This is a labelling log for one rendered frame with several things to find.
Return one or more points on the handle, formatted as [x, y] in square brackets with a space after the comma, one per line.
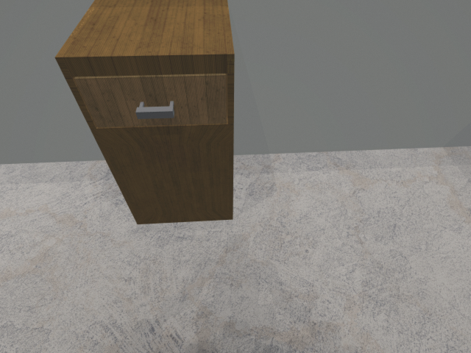
[143, 112]

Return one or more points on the drawer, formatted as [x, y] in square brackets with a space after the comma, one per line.
[113, 100]

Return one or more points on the cabinet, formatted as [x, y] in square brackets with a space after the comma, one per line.
[166, 173]

